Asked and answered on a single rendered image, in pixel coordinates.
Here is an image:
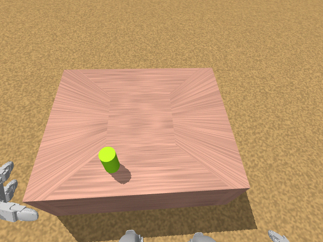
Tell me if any left robot hand can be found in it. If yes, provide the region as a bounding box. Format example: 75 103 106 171
0 161 39 222

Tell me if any can can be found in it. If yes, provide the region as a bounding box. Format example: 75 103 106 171
98 147 120 173

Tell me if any right robot hand can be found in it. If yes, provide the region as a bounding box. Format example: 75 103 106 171
268 230 289 242

